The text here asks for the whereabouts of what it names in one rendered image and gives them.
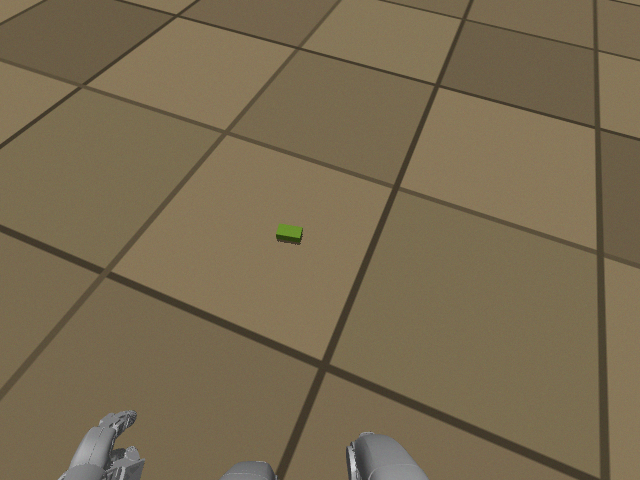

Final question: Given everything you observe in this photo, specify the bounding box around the small box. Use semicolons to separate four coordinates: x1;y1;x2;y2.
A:
276;223;303;243

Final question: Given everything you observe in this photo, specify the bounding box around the left robot hand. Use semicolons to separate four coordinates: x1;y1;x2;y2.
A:
68;410;145;480

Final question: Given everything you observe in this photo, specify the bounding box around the left robot arm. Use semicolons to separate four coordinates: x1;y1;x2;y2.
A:
58;464;107;480

